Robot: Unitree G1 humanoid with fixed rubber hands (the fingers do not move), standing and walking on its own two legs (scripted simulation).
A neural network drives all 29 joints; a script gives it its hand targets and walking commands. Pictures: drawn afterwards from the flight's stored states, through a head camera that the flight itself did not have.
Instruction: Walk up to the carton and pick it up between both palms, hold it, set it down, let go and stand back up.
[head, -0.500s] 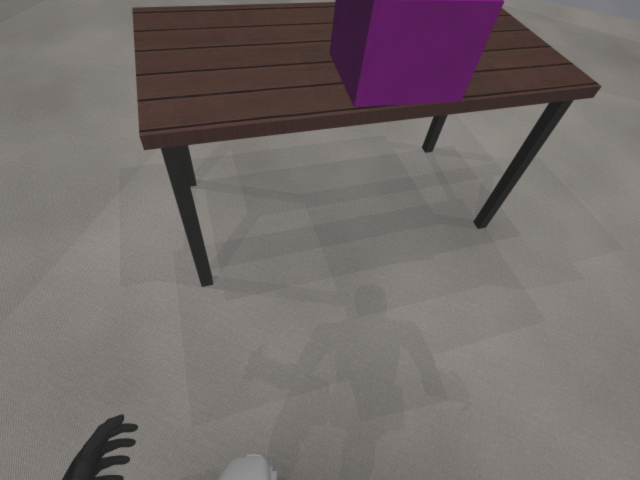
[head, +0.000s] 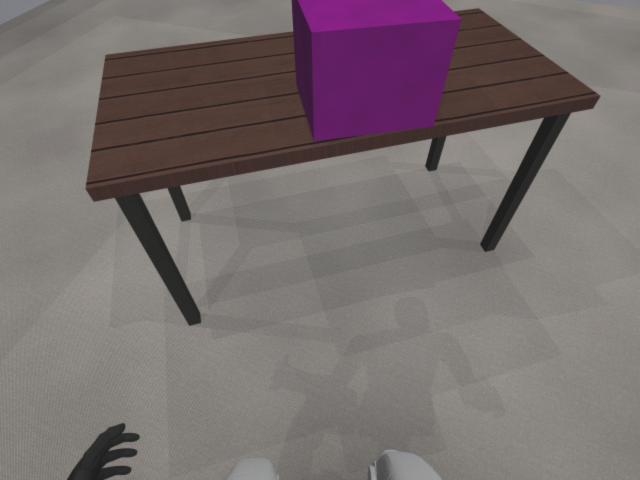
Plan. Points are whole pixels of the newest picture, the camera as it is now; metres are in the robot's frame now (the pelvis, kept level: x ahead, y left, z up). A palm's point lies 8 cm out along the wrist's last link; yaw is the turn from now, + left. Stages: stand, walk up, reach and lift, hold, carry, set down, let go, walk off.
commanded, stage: walk up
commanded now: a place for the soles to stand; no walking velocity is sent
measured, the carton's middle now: (364, 57) +0.94 -0.08 +0.05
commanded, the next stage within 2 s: none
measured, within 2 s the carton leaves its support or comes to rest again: neither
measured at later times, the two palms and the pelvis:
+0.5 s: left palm (134, 434) +0.19 +0.28 -0.11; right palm out of the picture +0.16 -0.36 -0.02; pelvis +0.10 -0.03 +0.01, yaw +3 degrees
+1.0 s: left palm (249, 386) +0.23 +0.12 -0.06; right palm out of the picture +0.24 -0.54 -0.07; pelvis +0.17 -0.21 +0.01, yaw +5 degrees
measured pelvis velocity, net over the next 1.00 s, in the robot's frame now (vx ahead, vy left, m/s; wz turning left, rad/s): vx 0.17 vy -0.21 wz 0.08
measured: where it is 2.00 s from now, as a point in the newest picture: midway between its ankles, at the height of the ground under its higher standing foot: (435, 457)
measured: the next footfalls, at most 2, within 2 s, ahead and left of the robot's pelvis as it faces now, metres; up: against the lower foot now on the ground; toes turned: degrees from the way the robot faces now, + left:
left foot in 0.34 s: +0.19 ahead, +0.10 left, +0.00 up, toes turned +3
right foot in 0.82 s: +0.26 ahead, -0.26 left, +0.00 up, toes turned +2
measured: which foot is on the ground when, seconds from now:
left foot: up 0.00-0.32, down 0.34-0.84, up 0.86-1.00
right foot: down 0.00-0.36, up 0.38-0.80, down 0.82-1.00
